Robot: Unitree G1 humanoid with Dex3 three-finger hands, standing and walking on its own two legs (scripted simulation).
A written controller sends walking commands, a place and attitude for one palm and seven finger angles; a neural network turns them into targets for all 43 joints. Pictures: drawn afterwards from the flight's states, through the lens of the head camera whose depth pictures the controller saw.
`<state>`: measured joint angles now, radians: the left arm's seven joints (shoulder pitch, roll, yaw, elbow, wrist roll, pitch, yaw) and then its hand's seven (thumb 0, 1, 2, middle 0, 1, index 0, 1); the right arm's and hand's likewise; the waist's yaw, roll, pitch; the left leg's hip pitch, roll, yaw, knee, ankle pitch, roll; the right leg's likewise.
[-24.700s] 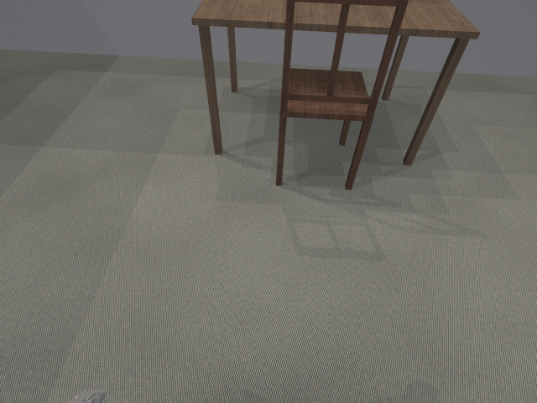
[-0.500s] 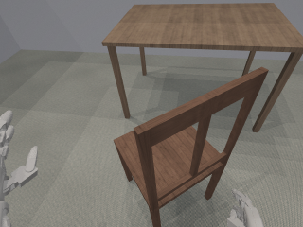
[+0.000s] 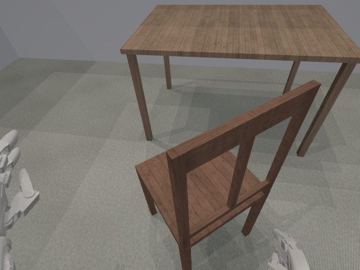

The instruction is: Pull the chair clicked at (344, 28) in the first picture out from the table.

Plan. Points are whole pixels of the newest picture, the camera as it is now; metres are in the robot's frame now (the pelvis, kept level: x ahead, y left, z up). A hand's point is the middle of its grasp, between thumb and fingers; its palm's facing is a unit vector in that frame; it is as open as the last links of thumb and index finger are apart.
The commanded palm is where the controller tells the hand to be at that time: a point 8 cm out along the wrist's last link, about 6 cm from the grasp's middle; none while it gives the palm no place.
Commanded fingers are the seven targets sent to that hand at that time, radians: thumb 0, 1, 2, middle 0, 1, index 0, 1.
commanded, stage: step back with the hand held close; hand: left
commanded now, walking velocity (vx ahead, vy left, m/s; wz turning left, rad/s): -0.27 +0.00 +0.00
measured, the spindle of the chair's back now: (238, 176) +0.39 -0.11 -0.06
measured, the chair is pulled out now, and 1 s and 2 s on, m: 0.55 0.55 0.55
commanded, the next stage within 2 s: none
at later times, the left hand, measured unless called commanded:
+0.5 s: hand (25, 206) +0.16 +0.27 +0.16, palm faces +0.44 -0.73 -0.53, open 7.4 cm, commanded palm +0.11 +0.30 +0.18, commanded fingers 0.00 0.90 0.90 -0.20 -0.30 -0.20 -0.30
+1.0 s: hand (18, 228) +0.13 +0.26 +0.16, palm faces +0.50 -0.70 -0.51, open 7.4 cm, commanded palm +0.07 +0.29 +0.18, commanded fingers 0.00 0.90 0.90 -0.20 -0.30 -0.20 -0.30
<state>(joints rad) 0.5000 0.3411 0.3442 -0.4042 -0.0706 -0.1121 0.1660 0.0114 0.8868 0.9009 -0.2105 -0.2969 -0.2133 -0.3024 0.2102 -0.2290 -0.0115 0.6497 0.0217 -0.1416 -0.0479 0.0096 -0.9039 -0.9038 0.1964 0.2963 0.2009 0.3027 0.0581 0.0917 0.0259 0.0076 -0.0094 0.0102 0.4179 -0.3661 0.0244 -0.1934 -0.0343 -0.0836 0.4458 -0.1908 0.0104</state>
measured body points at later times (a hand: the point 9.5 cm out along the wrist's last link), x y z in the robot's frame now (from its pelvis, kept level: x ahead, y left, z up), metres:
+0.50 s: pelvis -0.04 +0.00 -0.01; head -0.01 -0.01 +0.44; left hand +0.14 +0.30 +0.19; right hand +0.13 -0.24 -0.10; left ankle -0.08 +0.10 -0.74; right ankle +0.03 -0.13 -0.74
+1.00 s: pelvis -0.07 -0.01 -0.01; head -0.04 -0.02 +0.43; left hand +0.10 +0.29 +0.19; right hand +0.09 -0.26 -0.11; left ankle -0.08 +0.10 -0.74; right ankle +0.03 -0.13 -0.74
